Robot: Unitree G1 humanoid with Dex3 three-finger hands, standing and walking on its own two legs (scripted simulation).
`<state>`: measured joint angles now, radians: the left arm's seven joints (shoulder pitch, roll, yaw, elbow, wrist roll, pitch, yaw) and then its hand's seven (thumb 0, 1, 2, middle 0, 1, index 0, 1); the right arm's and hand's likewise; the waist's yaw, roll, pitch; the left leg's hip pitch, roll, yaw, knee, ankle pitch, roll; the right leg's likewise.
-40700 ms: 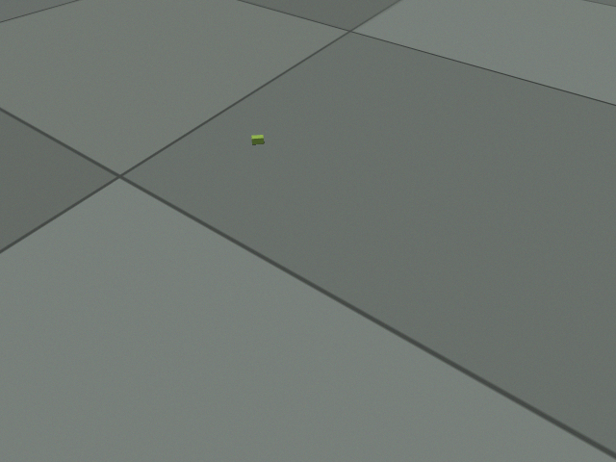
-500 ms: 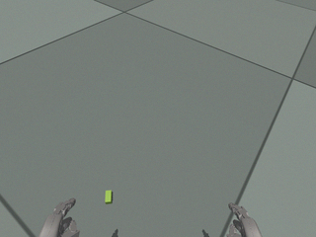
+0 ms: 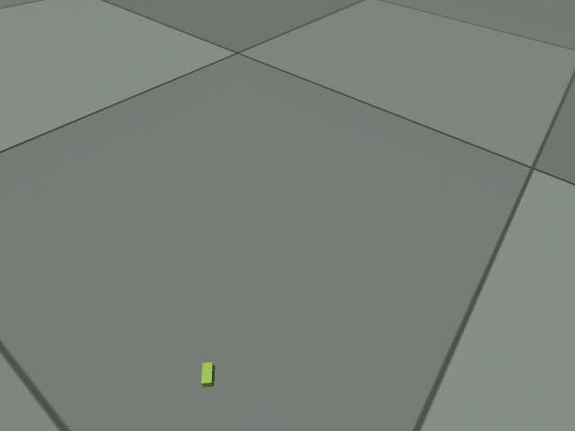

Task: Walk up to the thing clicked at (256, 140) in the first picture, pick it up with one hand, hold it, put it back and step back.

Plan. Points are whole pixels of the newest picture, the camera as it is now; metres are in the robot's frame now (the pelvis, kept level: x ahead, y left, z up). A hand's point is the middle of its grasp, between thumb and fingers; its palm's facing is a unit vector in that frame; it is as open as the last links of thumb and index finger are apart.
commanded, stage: stand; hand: left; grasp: from above
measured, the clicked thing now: (207, 374) +0.47 +0.23 -0.75
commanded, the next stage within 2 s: step back in 1.94 s
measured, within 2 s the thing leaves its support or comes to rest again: neither
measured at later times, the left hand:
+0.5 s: hand out of the picture +0.03 +0.23 -0.16, palm faces +0.02 -0.94 -0.34, open 7.3 cm
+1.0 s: hand out of the picture +0.09 +0.21 -0.15, palm faces +0.02 -0.94 -0.33, open 7.3 cm
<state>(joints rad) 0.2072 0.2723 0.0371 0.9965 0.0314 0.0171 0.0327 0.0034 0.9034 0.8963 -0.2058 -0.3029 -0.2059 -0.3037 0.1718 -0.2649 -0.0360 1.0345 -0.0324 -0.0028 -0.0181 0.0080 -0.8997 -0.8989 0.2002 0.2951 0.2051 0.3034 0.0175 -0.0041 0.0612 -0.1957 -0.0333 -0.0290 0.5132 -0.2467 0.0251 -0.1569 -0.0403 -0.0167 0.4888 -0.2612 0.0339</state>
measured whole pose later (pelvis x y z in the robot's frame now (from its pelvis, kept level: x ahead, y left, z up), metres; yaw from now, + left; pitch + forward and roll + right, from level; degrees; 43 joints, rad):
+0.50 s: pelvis +0.00 -0.01 +0.01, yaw +0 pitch -4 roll +0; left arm 0.19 0.30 0.03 1.14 0.03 0.00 0.02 0.00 0.90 0.90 -0.21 -0.30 -0.21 -0.30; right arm 0.15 -0.30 -0.03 1.13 -0.02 0.01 -0.01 0.01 -0.90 -0.90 0.20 0.30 0.21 0.30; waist 0.01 0.02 0.07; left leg -0.14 -0.02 -0.04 0.38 -0.17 0.01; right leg -0.11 -0.03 -0.03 0.37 -0.20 0.02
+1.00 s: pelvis +0.01 -0.03 +0.01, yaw +0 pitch -3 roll +0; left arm 0.09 0.30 0.03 1.14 0.02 -0.01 0.02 0.00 0.90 0.90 -0.21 -0.30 -0.21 -0.30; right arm 0.11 -0.32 -0.01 1.14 -0.02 0.00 -0.02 0.00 -0.90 -0.90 0.20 0.30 0.20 0.30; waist 0.00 0.01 0.06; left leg -0.10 0.00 -0.05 0.33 -0.17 -0.01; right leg -0.07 -0.01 -0.03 0.32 -0.20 0.00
